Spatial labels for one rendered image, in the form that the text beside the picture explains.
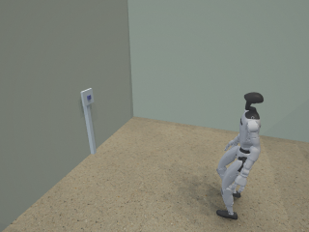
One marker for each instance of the robot torso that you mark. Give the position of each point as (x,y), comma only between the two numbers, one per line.
(244,137)

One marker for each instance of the right robot forearm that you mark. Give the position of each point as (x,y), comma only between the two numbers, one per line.
(237,139)

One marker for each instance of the panel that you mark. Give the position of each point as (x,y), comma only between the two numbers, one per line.
(88,118)

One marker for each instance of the robot left upper arm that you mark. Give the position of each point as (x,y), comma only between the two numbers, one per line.
(253,130)

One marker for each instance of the robot left thigh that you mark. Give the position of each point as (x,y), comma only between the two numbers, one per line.
(231,173)

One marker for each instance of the left robot forearm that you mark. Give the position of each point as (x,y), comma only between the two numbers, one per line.
(247,166)

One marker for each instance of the right robot hand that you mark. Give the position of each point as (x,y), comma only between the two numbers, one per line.
(231,143)

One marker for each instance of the left robot hand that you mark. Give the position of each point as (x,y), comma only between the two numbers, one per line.
(241,181)

